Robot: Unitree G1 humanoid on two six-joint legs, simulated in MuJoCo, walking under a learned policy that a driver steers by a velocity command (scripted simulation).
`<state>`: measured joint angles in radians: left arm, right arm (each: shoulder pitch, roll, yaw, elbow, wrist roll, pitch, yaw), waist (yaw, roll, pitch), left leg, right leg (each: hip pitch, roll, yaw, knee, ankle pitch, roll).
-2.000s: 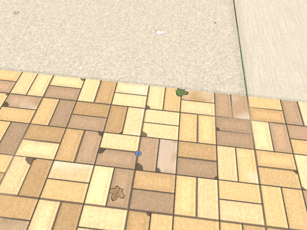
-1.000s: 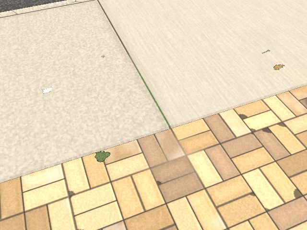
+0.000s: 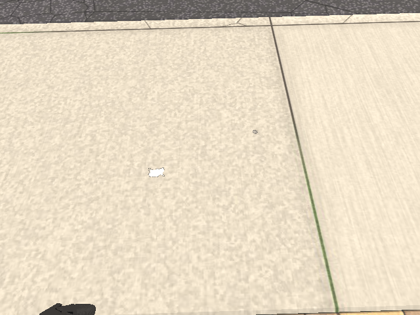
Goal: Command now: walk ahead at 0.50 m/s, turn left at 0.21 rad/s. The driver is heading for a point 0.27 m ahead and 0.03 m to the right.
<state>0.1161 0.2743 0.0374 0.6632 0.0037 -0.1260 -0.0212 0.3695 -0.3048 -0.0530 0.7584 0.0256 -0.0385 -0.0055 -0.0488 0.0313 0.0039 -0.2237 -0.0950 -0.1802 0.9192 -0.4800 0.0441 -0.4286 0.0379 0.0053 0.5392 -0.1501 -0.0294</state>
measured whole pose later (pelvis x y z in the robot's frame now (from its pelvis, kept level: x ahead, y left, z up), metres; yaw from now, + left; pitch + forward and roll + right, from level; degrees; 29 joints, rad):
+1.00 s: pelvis +0.24 +0.00 +0.01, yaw +1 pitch -1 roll +0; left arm 0.24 0.22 0.02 0.96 0.01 -0.02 0.03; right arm 0.15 -0.23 -0.04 0.94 0.00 0.01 -0.02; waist 0.00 0.00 0.04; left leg -0.27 -0.01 -0.02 0.51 -0.22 0.00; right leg -0.17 -0.02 0.01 0.52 -0.33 0.02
